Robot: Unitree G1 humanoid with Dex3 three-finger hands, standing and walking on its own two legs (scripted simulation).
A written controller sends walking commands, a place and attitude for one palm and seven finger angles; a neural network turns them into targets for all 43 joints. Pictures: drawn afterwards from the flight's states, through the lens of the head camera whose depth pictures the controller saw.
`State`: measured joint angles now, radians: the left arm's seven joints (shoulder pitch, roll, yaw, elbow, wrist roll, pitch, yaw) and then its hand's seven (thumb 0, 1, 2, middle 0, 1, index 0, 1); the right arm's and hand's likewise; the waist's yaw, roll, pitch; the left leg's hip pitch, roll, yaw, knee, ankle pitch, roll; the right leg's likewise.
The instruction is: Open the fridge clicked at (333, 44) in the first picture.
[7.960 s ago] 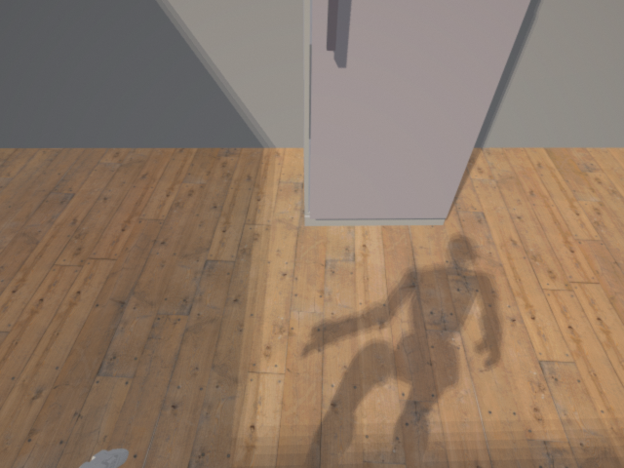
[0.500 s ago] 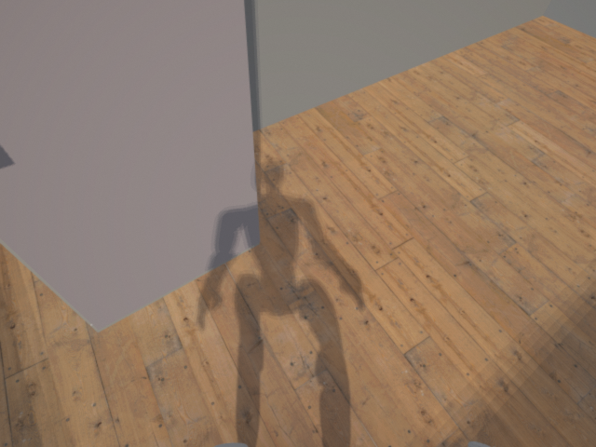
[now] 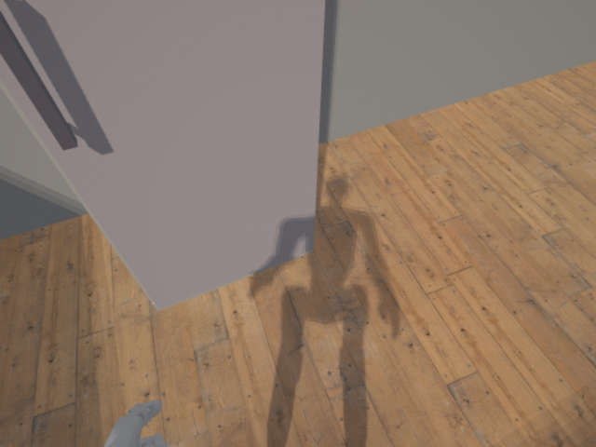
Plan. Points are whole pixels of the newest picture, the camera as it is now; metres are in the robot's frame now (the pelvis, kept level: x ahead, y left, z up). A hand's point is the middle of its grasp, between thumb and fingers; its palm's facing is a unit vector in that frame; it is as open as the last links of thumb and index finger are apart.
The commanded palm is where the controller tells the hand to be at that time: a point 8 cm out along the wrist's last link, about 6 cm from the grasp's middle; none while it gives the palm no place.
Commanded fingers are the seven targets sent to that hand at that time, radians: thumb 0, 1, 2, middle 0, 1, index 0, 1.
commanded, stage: turn to face it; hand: left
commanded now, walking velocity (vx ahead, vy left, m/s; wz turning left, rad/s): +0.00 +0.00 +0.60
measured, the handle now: (27, 69) +0.63 +0.44 +0.19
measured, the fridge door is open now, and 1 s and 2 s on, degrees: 0 0 0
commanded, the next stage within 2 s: take the last steps up to it in 0.54 s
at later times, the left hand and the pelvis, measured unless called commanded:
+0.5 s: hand out of the picture -0.08 +0.22 -0.18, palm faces +0.32 -0.92 -0.23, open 7.4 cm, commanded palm none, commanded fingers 0.00 0.90 0.90 -0.20 -0.30 -0.20 -0.30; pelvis -0.04 +0.01 -0.01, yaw +17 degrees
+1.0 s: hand out of the picture -0.05 +0.22 -0.15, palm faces +0.31 -0.93 -0.20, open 7.4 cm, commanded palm none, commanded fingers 0.00 0.90 0.90 -0.20 -0.30 -0.20 -0.30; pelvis -0.04 +0.02 +0.01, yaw +19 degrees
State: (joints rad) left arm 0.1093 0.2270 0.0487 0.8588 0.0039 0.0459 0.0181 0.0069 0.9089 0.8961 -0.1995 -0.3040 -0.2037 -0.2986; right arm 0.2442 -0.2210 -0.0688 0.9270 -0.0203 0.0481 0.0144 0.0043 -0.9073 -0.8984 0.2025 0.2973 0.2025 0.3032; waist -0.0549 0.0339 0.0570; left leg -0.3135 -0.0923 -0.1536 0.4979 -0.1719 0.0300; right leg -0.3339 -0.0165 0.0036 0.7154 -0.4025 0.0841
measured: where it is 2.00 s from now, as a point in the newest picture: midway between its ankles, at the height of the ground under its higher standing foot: (265, 435)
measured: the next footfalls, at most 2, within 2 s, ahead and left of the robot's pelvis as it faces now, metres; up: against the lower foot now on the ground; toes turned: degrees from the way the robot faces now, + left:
right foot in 0.04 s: +0.05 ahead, -0.13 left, +0.00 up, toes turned +1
left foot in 0.50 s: -0.04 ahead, +0.13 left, +0.00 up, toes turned +20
